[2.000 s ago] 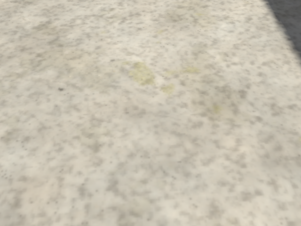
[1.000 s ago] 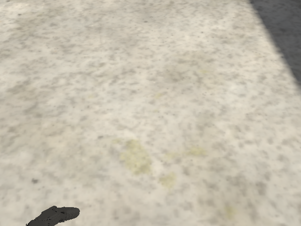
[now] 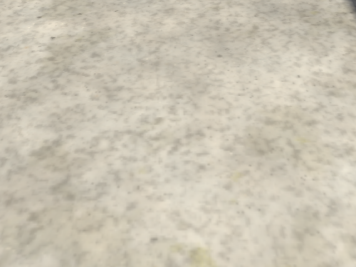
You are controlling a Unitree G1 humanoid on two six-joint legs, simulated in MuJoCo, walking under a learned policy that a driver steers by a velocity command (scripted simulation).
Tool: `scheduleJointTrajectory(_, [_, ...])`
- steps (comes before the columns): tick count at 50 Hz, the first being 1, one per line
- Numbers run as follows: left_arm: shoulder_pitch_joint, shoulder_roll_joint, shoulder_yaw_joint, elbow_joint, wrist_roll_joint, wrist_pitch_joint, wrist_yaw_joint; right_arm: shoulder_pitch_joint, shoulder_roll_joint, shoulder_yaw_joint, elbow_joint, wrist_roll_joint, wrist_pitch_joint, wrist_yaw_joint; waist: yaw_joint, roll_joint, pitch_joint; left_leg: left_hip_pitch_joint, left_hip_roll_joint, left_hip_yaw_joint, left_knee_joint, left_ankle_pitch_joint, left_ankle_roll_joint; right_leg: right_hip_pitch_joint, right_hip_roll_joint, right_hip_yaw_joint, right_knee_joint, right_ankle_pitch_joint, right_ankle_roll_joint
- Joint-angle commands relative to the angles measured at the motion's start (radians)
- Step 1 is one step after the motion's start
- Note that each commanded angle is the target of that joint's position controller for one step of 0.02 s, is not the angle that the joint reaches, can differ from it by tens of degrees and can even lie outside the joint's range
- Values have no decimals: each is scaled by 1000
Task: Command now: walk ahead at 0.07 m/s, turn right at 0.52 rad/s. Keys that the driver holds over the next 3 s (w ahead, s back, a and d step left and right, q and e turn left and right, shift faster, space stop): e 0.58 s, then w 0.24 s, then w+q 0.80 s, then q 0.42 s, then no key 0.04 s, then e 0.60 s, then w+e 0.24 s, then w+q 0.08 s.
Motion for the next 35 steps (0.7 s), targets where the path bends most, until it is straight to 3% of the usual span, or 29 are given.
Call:
scheduleJointTrajectory(1, [185,235,71,-22,-33,18,23,25,-88,-17,-96,-6,22,3,56,-102,-230,-306,-31,-214,401,-50,-27,363,-378,518,-273,475,-300])
scheduleJointTrajectory(2, [112,179,54,-30,-25,31,29,-15,-92,-19,-98,-4,17,0,32,-52,-123,-321,-5,-219,325,37,-27,264,-315,453,-319,327,-243])
scheduleJointTrajectory(3, [63,148,45,-41,-28,36,34,-30,-106,-24,-103,-15,17,-2,11,-64,-88,-306,8,-221,257,97,-29,216,-261,412,-339,261,-195])
scheduleJointTrajectory(4, [34,130,39,-49,-24,37,35,-3,-106,-24,-94,-26,24,-1,-6,-86,-100,-264,2,-215,229,134,-34,187,-220,373,-342,263,-172])
scheduleJointTrajectory(7, [47,167,50,-48,-15,24,23,25,-77,-19,-89,-14,42,2,-11,-71,-157,-220,-23,-215,154,154,-47,190,-188,357,-332,274,-150])
scheduleJointTrajectory(11, [64,192,60,-49,-9,35,21,-36,-86,-20,-114,-10,52,-3,23,-121,-144,-241,-30,-231,25,163,-58,194,-171,434,-375,-37,-135])
scheduleJointTrajectory(13, [69,198,64,-51,-5,41,20,-60,-92,-21,-125,-7,50,-5,35,-130,-134,-238,-38,-238,-25,164,-57,192,-172,478,-386,-122,-131])
scheduleJointTrajectory(17, [58,204,70,-55,1,46,14,-63,-93,-18,-136,4,35,-10,40,-134,-138,-172,-67,-244,-129,144,-38,184,-166,539,-370,-107,-121])
scheduleJointTrajectory(20, [31,202,72,-58,-1,52,8,-6,-97,-16,-132,16,21,-16,19,-151,-144,-55,-102,-240,-277,128,-4,158,-153,586,-360,-50,-94])
scheduleJointTrajectory(22, [-7,194,71,-61,-17,56,8,85,-99,-17,-112,15,9,-26,-35,-139,-137,106,-110,-229,-527,231,26,83,-104,574,-330,-95,-30])
scheduleJointTrajectory(23, [2,156,61,-70,-27,53,13,94,-160,-30,-114,2,3,-36,-28,-44,-124,178,13,-345,-674,188,55,-2,-28,507,-245,-223,34])
scheduleJointTrajectory(24, [9,109,52,-95,-44,47,17,43,-273,-55,-148,-14,5,-38,-7,191,-117,202,284,-659,-774,72,158,-159,140,281,10,-320,90])
scheduleJointTrajectory(25, [15,182,68,-73,4,42,24,-45,-263,-53,-167,-26,8,-30,8,150,-59,51,367,-679,-768,200,227,-170,116,190,242,-338,102])
scheduleJointTrajectory(26, [25,203,77,-61,12,41,18,-71,-184,-31,-180,-22,5,-27,33,84,-62,-6,321,-594,-727,349,230,-100,78,203,365,-300,105])
scheduleJointTrajectory(27, [62,191,77,-42,11,46,11,-116,-141,-18,-185,-15,3,-22,67,61,-56,-18,248,-476,-695,453,197,-81,74,195,443,-246,106])
scheduleJointTrajectory(29, [110,178,72,-19,7,64,-8,-135,-130,-13,-203,-12,2,-20,68,124,-78,62,174,-340,-647,610,168,-115,68,162,550,-205,125])
scheduleJointTrajectory(30, [95,172,66,-23,4,67,-15,-79,-132,-15,-193,-16,1,-15,36,122,-99,116,164,-328,-652,545,167,-136,55,151,529,-191,131])
scheduleJointTrajectory(32, [13,157,53,-50,6,67,-28,27,-149,-24,-159,-16,-3,-6,-31,135,-82,221,176,-373,-698,287,179,-209,40,151,440,-178,138])
scheduleJointTrajectory(35, [-56,141,40,-62,11,58,-36,107,-174,-37,-115,-15,-21,2,-72,134,-38,300,207,-413,-742,162,187,-233,35,171,290,-174,136])
Next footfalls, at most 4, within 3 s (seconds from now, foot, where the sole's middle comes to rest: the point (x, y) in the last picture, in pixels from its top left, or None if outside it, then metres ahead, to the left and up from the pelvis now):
0.46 left None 0.09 0.12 -0.76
0.90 right None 0.04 -0.10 -0.76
1.34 left None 0.42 -0.03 -0.76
1.88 right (239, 198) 0.70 -0.19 -0.76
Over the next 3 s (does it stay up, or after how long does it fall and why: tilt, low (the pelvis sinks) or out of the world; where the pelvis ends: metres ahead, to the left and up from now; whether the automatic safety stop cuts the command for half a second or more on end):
stays up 0.61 -0.13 0.03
